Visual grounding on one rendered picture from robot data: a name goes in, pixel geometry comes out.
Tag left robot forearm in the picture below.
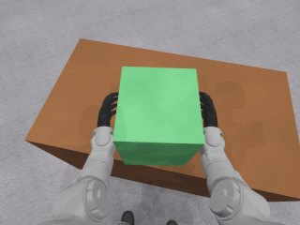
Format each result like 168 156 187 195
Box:
52 126 116 219

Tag right robot upper arm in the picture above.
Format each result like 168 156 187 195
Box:
208 179 285 225

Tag carton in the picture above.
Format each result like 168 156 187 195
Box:
112 67 205 167

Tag right robot hand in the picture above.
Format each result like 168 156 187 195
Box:
199 91 218 128

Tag right robot forearm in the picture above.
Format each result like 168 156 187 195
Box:
199 127 251 196

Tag pedestal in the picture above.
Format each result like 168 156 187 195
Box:
24 38 300 203

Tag left robot hand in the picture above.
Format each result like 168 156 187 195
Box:
97 92 119 128

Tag left robot upper arm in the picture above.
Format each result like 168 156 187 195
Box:
38 179 112 225

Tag robot left foot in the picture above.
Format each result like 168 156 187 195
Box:
121 211 134 225

